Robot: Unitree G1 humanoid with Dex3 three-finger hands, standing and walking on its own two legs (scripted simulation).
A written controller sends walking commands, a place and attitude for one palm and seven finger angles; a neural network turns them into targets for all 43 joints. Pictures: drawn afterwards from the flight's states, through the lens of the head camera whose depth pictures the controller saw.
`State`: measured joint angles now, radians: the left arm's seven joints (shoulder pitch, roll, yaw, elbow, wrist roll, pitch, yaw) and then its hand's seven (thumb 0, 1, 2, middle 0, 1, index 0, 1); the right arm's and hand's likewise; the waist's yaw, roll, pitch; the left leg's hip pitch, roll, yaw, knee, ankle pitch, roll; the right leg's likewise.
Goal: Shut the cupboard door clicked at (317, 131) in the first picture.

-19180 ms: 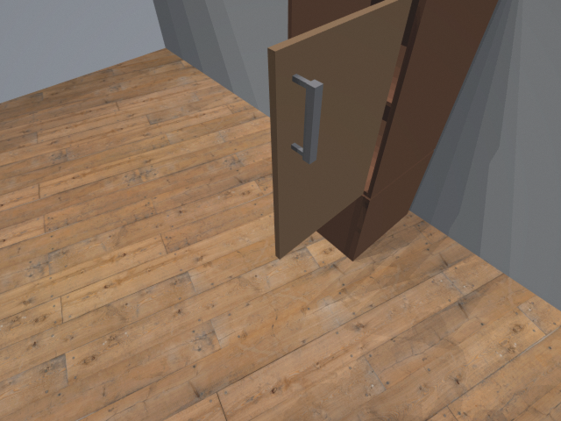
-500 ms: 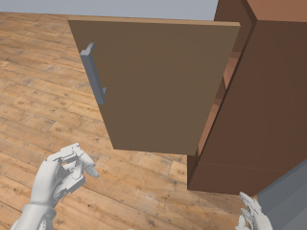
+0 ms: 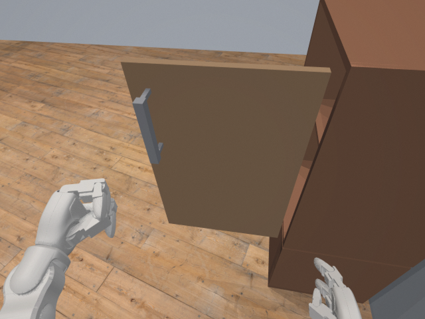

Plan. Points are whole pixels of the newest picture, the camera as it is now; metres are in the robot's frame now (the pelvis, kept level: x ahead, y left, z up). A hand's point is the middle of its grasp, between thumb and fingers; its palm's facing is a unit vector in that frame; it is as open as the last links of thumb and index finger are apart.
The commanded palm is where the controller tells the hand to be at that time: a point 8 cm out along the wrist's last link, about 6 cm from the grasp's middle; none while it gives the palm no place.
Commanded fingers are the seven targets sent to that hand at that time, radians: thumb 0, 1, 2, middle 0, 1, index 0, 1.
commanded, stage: raise the hand and make a fist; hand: left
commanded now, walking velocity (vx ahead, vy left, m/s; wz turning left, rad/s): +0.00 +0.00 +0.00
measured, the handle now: (151, 128) +0.45 +0.19 +0.13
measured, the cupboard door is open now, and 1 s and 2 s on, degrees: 91 91 91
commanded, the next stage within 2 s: bring the fist close to the handle in 0.38 s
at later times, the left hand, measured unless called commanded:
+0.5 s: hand (106, 225) +0.22 +0.19 +0.13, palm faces -0.01 -1.00 -0.08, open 3.1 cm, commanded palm +0.19 +0.24 +0.13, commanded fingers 0.00 0.90 0.90 -1.30 -1.50 -1.30 -1.50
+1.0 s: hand (140, 188) +0.29 +0.16 +0.13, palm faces -0.04 -1.00 -0.06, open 3.1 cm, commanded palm +0.27 +0.21 +0.13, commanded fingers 0.00 0.90 0.90 -1.30 -1.50 -1.30 -1.50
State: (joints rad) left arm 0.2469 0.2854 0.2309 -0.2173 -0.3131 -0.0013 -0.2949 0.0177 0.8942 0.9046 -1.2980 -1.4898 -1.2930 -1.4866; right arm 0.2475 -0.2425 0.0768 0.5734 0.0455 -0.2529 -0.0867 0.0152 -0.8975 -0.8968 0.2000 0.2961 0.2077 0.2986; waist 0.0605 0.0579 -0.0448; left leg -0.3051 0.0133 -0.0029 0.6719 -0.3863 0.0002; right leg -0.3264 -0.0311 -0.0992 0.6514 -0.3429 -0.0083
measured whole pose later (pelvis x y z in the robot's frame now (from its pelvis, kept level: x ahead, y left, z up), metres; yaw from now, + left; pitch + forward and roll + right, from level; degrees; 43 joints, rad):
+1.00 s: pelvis -0.01 +0.00 +0.01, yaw -1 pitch +0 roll +0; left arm -0.02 0.24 0.16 0.02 -0.23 0.03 -0.20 0.02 0.90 0.90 -1.31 -1.50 -1.30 -1.50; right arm 0.25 -0.25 0.05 0.63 0.05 -0.26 -0.08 0.02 -0.90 -0.90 0.20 0.30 0.21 0.30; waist 0.03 0.05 -0.02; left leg -0.24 0.01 0.03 0.58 -0.33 0.00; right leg -0.29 -0.03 -0.07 0.59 -0.30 -0.01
